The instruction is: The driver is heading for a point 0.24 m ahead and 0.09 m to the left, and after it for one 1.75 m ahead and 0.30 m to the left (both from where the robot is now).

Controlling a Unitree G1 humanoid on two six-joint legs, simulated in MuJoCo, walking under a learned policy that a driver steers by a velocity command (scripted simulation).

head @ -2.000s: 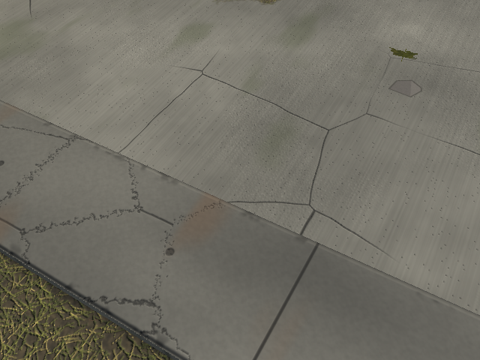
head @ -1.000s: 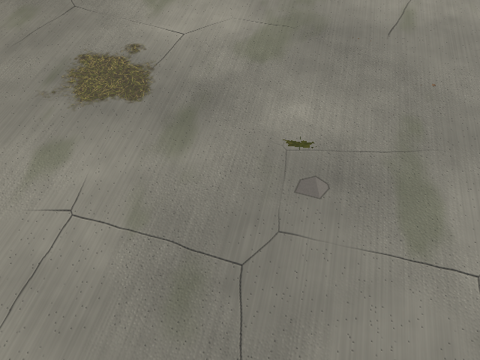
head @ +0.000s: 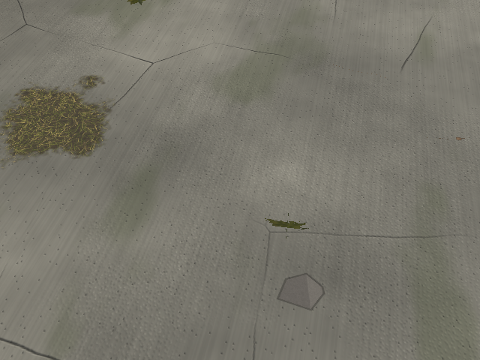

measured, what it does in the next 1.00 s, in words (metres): walks ahead, turning left: left foot, then right foot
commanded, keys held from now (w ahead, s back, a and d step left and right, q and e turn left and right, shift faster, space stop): w+q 0.02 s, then q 0.32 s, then no key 0.66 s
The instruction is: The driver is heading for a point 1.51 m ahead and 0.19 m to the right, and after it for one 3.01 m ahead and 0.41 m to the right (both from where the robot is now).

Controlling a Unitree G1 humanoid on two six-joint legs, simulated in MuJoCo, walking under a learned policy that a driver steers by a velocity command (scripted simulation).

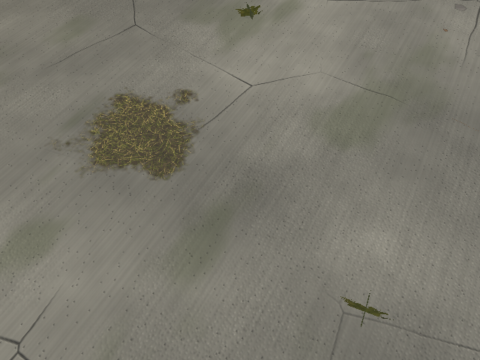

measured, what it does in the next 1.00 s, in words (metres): stands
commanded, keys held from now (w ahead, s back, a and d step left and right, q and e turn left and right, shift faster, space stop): no key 1.00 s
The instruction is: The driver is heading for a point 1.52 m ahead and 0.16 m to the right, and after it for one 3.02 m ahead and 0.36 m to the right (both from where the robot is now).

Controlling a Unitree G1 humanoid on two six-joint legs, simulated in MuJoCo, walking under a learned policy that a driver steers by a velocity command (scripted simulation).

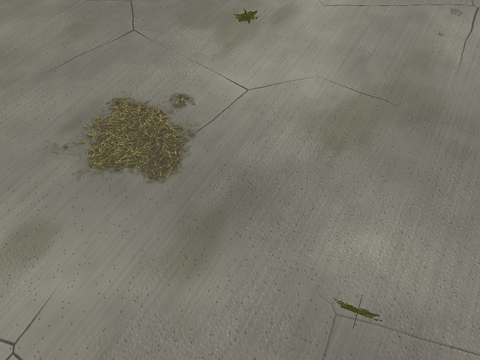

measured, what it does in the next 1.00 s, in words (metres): walks ahead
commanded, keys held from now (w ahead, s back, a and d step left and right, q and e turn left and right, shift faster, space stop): no key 0.30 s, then w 0.70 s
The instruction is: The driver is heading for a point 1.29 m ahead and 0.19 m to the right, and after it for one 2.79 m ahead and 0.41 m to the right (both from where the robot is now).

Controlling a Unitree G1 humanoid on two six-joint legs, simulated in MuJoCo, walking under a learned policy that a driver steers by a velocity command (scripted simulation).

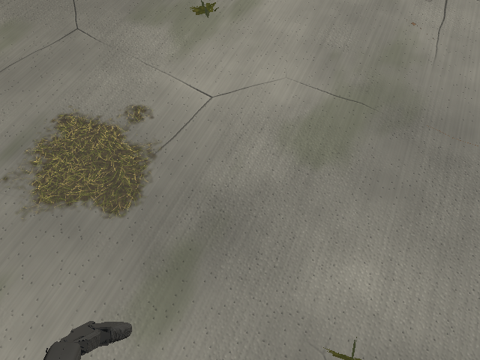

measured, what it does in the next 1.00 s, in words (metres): walks ahead: right foot, then left foot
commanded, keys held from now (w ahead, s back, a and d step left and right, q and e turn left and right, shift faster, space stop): w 0.60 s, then w+e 0.40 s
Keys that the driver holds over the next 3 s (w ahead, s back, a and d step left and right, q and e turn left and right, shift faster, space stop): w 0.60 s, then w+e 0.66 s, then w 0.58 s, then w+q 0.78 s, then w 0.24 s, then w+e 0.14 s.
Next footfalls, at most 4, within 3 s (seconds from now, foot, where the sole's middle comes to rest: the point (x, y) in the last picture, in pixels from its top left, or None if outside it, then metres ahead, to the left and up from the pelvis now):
0.04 right None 0.21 -0.11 -0.76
0.58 left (183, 336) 0.53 0.12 -0.76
1.14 right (267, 242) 0.80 -0.15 -0.76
1.68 left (234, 154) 1.17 -0.08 -0.76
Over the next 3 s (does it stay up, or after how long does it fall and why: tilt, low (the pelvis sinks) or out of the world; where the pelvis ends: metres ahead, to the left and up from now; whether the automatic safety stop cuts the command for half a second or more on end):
stays up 1.63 -0.23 0.02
